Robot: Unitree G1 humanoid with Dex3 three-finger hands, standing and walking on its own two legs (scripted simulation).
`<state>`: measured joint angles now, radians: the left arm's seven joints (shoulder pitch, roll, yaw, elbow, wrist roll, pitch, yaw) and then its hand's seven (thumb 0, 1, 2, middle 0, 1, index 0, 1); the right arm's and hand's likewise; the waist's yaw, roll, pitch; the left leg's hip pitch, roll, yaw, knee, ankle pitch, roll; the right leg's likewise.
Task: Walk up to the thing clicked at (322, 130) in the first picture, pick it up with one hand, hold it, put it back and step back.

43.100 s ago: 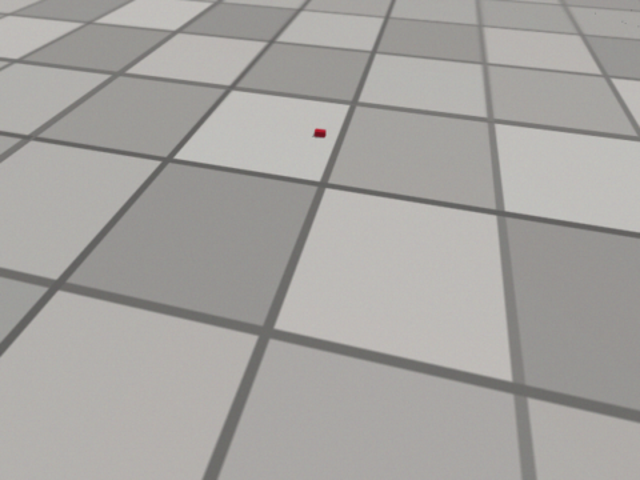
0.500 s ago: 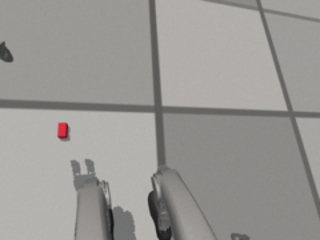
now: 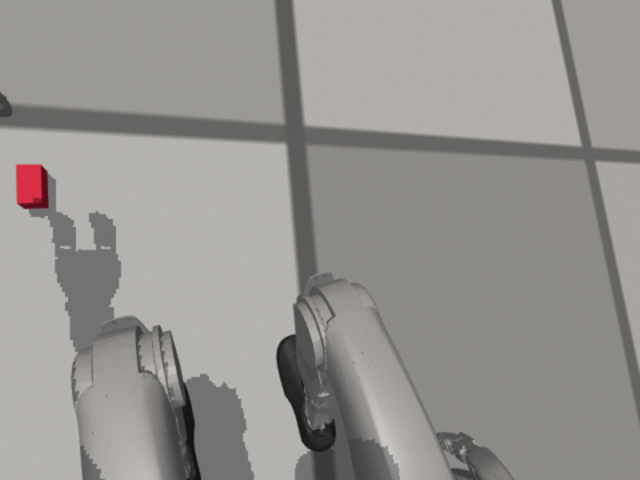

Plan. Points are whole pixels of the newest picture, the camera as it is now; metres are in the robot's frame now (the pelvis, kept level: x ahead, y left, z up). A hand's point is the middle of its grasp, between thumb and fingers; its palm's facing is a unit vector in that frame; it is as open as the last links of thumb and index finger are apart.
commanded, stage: approach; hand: left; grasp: from above
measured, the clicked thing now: (32, 186) +0.54 +0.29 -0.36
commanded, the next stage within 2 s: close in in 0.74 s
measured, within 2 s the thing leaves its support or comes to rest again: neither
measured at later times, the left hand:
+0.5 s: hand (25, 153) +0.56 +0.27 -0.26, palm faces -0.41 -0.01 -0.91, open 14.2 cm
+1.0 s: hand (22, 209) +0.48 +0.27 -0.26, palm faces -0.57 -0.08 -0.82, open 14.1 cm
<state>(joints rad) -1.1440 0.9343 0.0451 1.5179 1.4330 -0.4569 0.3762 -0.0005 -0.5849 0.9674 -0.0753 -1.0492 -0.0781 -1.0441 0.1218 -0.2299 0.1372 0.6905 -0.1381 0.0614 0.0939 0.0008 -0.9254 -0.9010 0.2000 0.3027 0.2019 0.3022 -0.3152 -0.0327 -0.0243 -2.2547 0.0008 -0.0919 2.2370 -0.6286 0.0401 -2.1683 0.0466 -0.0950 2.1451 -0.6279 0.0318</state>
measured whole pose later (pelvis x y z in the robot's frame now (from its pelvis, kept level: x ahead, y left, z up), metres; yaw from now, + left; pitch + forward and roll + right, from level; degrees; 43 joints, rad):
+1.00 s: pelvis +0.00 +0.00 -0.05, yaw -5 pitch +27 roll -14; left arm -1.01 1.02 0.01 1.36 1.26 -0.58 0.18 0.00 -0.50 0.96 -0.07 -1.02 -0.09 -1.00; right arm 0.09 -0.35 0.26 0.61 -0.20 0.06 0.10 0.00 -0.92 -0.90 0.20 0.30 0.20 0.30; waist -0.30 -0.13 0.13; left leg -2.29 0.00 -0.21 2.48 -0.68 0.03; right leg -2.17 0.07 -0.20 2.31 -0.65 0.03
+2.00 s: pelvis +0.01 +0.00 -0.06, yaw -7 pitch +27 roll -15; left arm -1.06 1.08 -0.03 1.63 1.41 -0.43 0.56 0.00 -0.54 1.01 -0.07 -0.98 -0.06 -0.98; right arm 0.07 -0.34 0.34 0.61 -0.23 -0.02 0.10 0.00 -0.91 -0.90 0.20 0.30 0.20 0.30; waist -0.38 -0.15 0.13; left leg -2.32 0.02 -0.23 2.52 -0.71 0.03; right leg -2.20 0.09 -0.22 2.32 -0.65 0.04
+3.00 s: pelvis +0.00 +0.00 -0.06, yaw -8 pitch +28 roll -16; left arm -1.11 1.10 -0.05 1.66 1.36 -0.34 0.59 0.00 -0.50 0.99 -0.07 -0.97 -0.07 -0.97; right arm 0.07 -0.33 0.39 0.60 -0.23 -0.12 0.11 0.00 -0.91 -0.90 0.20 0.30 0.20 0.30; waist -0.41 -0.17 0.16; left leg -2.34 0.02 -0.24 2.52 -0.70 0.03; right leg -2.22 0.10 -0.22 2.32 -0.63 0.04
